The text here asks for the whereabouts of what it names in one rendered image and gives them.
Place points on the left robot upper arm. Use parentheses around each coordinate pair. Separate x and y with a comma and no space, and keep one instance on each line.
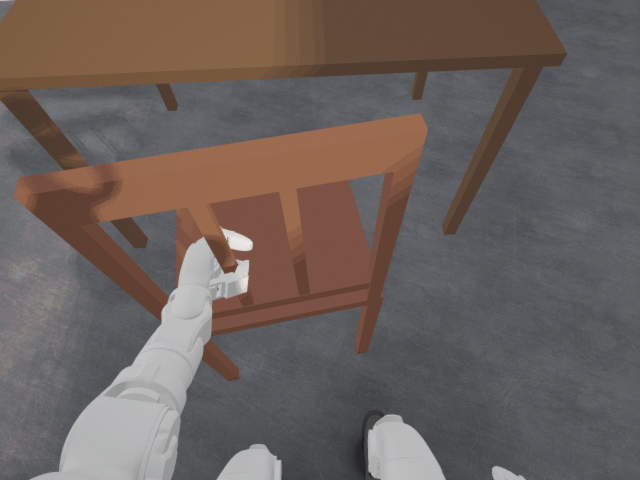
(122,439)

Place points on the robot right thigh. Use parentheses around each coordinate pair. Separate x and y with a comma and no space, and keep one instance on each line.
(396,451)

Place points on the table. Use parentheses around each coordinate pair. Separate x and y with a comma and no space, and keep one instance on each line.
(47,44)

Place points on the left robot hand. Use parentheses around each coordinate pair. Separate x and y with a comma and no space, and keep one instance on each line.
(200,267)

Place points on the right robot foot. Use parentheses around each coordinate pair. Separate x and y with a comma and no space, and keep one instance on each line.
(369,421)

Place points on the chair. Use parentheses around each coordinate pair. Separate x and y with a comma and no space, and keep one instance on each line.
(289,194)

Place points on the left robot forearm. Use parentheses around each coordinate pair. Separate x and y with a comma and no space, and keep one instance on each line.
(166,366)

